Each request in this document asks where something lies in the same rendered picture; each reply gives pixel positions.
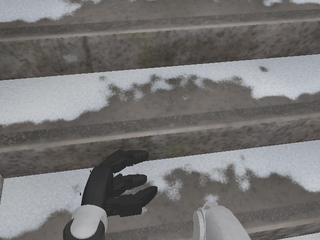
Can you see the robot right thigh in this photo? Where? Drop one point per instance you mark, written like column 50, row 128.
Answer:
column 215, row 222

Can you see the robot left forearm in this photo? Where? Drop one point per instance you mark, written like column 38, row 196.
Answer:
column 88, row 222

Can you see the robot left hand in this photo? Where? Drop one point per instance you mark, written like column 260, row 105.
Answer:
column 102, row 187

